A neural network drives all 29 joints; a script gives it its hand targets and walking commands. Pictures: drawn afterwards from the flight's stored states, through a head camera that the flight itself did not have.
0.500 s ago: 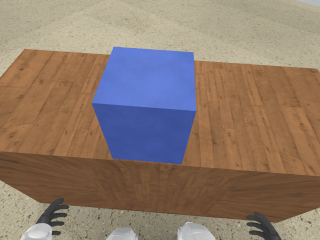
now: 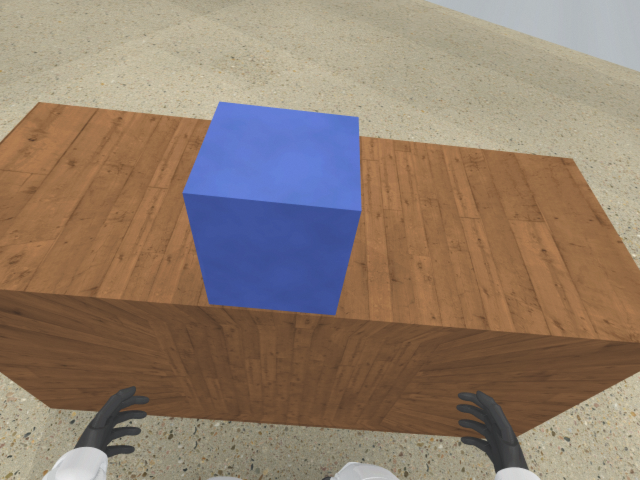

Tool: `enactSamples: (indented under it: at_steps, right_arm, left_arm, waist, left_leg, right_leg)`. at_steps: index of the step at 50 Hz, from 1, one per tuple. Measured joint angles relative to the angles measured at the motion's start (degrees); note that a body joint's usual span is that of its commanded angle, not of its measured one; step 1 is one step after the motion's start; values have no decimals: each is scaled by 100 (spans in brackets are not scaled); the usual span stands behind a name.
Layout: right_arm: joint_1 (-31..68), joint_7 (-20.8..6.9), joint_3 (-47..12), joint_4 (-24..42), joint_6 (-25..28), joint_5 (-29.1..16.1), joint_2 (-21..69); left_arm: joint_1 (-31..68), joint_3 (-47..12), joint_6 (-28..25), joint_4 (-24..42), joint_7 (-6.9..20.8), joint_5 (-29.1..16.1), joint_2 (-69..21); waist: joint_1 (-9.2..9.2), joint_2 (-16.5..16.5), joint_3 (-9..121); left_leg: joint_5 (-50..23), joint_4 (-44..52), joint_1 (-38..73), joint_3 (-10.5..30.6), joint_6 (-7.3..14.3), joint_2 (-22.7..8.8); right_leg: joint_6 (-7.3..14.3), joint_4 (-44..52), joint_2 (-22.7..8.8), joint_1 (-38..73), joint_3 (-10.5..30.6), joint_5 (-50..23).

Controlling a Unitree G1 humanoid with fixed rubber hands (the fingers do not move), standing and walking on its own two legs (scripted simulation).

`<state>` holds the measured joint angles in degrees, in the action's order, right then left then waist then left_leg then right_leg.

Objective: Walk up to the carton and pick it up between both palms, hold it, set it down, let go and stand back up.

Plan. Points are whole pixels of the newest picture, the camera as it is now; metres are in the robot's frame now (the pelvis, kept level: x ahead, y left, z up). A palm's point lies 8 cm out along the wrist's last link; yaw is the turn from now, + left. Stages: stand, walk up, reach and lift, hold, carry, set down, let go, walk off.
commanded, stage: reach and lift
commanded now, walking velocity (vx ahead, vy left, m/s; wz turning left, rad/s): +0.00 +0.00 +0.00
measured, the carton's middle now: (280, 214) +0.48 +0.06 +0.02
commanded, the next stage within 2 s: none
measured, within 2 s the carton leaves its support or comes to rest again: neither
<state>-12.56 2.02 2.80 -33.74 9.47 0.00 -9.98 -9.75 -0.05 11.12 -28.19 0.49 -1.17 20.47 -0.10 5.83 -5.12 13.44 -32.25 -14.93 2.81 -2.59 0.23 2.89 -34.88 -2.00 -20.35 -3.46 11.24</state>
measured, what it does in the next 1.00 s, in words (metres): shifts its weight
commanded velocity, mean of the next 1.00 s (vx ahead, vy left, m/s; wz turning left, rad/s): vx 0.00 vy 0.00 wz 0.00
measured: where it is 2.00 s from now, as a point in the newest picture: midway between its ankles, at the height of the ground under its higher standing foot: outside the picture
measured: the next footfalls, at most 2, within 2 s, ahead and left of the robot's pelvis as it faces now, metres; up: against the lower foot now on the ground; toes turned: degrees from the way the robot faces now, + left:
none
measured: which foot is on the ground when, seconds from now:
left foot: down 0.00-1.00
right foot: down 0.00-1.00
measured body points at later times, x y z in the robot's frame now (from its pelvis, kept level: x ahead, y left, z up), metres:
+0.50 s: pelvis -0.04 +0.01 +0.01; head -0.03 +0.02 +0.46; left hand +0.11 +0.28 -0.05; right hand +0.17 -0.19 -0.03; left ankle +0.05 +0.16 -0.72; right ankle -0.07 -0.07 -0.73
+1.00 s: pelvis -0.02 +0.06 +0.01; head -0.03 +0.10 +0.46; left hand +0.19 +0.32 +0.00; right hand +0.20 -0.11 +0.00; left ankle +0.05 +0.17 -0.72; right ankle -0.07 -0.07 -0.72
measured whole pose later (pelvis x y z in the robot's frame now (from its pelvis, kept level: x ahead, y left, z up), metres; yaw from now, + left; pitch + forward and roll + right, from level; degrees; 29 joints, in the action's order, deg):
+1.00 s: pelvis -0.02 +0.06 +0.01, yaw +6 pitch +1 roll -1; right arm -14.3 1.9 -3.6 -20.5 10.0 -7.5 -7.5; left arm -11.6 -2.3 -2.9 -12.3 -4.9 -12.1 18.2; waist -0.1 5.6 2.3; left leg 7.1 -27.1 -21.5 2.2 -1.2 2.4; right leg 1.8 -27.6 -1.1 -7.8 -2.3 20.8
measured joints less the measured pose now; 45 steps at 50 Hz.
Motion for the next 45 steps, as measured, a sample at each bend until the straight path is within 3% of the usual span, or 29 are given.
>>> enactSamples:
  at_steps: [5, 8, 12, 15, 17, 22, 26, 34, 40, 45]
  right_arm:
    - [-179, 21, 0, 517, -258, 1, 69]
    - [-238, -67, -2, 530, -378, 1, 70]
    - [-227, -255, -1, 538, -377, 1, 69]
    - [37, -348, 0, 544, -248, 0, 68]
    - [303, -346, 1, 538, -211, 0, 68]
    - [314, -93, -26, 538, -145, 0, 70]
    - [18, 205, -185, 538, 73, 1, 71]
    - [-287, 233, -492, 722, 340, -275, 180]
    - [-290, 242, -659, 1127, 395, -615, 246]
    - [-291, 232, -659, 1320, 392, -733, 246]
  left_arm:
    - [101, 3, -126, 268, -91, -31, 0]
    - [177, 0, -425, 270, -184, -31, -5]
    - [194, 1, -684, 266, -253, -31, -15]
    - [228, 1, -750, 266, -358, -192, -17]
    - [197, -5, -743, 262, -357, -349, -88]
    - [-196, -6, -843, 268, -27, -437, -222]
    - [-594, -1, -1426, 271, 208, -612, -223]
    - [-497, -1, -2237, 370, 147, -1038, -223]
    - [-199, -9, -2157, 621, 64, -1096, -223]
    - [-189, -43, -1836, 1171, -166, -1096, -223]
  waist:
    - [2, -4, 17]
    - [2, -200, 157]
    - [3, -398, 784]
    - [9, -379, 985]
    - [2, -435, 800]
    - [2, -487, 444]
    - [2, -393, 322]
    - [2, -237, 389]
    - [3, -97, 693]
    - [3, -7, 830]
  left_leg:
    - [35, -140, -43, 1, 56, 53]
    - [35, -288, -109, 8, 213, -204]
    - [183, -282, -503, 1, 220, -418]
    - [-179, -70, -747, -28, 210, -233]
    - [-624, 136, -715, -39, 150, -149]
    - [-1013, 843, -451, -45, 92, -142]
    - [-1145, 1020, -372, -46, 92, -147]
    - [-1064, 807, -439, -48, 92, -137]
    - [-807, 513, -536, -49, 117, 11]
    - [-679, 465, -588, -58, 132, 189]
  right_leg:
    - [-57, -1, 5, 11, 70, 174]
    - [-377, -126, 322, 411, 67, -127]
    - [-414, -152, 601, 886, 74, 508]
    - [-296, 287, 505, 1221, 88, 1057]
    - [-15, 415, 429, 1251, 65, 1227]
    - [-57, 642, 403, 1257, 60, 823]
    - [-57, 666, 405, 1262, 60, 780]
    - [-34, 586, 399, 1263, 65, 812]
    - [-63, 498, 279, 1264, 112, 955]
    - [-81, 516, 113, 1261, 112, 1054]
